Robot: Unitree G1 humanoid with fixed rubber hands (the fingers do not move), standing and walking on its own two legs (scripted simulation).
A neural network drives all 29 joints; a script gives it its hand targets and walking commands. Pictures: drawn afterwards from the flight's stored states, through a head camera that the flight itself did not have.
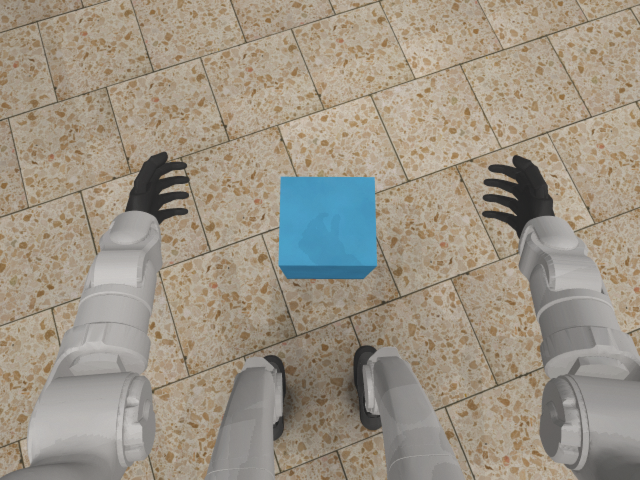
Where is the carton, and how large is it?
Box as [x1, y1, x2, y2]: [278, 177, 376, 278]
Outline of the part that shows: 281,177 278,265 286,277 363,278 376,265 374,177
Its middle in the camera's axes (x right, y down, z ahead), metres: +0.02 -0.03 +0.97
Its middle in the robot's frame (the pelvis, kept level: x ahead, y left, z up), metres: +0.50 -0.03 -0.56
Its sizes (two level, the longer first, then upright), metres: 0.210 0.200 0.250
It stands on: the floor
